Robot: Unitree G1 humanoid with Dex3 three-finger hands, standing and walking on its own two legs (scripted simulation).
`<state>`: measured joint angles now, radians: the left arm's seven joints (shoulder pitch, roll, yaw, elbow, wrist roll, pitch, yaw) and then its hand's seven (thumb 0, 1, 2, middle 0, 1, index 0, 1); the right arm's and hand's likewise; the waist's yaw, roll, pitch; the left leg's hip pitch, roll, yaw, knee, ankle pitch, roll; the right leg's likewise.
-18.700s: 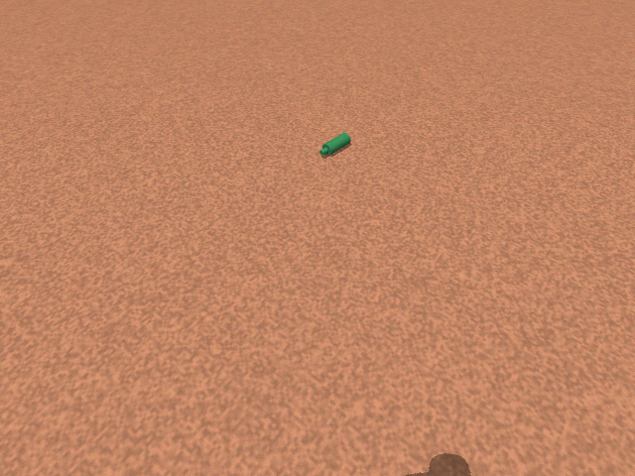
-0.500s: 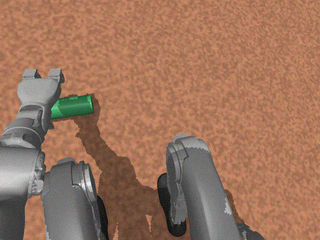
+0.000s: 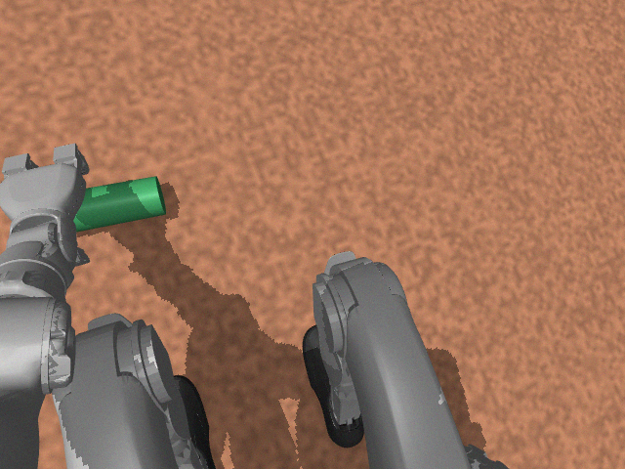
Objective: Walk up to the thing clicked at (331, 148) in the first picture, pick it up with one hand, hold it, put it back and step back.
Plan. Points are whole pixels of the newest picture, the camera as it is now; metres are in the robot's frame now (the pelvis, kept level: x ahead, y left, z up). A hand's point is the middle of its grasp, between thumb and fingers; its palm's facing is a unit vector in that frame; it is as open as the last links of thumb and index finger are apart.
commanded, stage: rest palm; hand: left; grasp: from above
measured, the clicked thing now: (99, 206) +0.50 +0.21 -0.29
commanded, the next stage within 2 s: close in 1.16 s
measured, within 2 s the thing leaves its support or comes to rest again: neither
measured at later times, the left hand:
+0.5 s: hand (96, 209) +0.48 +0.20 -0.24, palm faces -0.47 -0.05 -0.88, open 13.9 cm
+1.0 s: hand (105, 209) +0.49 +0.19 -0.25, palm faces -0.44 -0.03 -0.90, open 13.3 cm
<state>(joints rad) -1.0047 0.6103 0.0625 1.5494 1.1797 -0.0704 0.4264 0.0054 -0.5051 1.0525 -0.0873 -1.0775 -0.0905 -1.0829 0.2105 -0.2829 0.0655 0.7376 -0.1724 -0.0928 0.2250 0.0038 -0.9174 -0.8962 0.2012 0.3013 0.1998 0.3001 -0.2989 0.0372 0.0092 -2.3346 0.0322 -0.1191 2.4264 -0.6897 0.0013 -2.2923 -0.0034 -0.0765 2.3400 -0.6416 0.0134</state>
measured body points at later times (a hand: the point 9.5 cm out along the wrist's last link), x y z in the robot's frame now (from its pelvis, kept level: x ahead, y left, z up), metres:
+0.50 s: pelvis +0.01 +0.00 -0.01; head +0.28 +0.06 +0.34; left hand +0.50 +0.20 -0.18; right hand +0.02 -0.27 -0.10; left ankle +0.08 +0.13 -0.29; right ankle +0.10 -0.12 -0.29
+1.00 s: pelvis +0.00 +0.01 -0.02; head +0.28 +0.07 +0.33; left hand +0.51 +0.19 -0.20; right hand +0.00 -0.24 -0.09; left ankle +0.08 +0.13 -0.29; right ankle +0.10 -0.12 -0.29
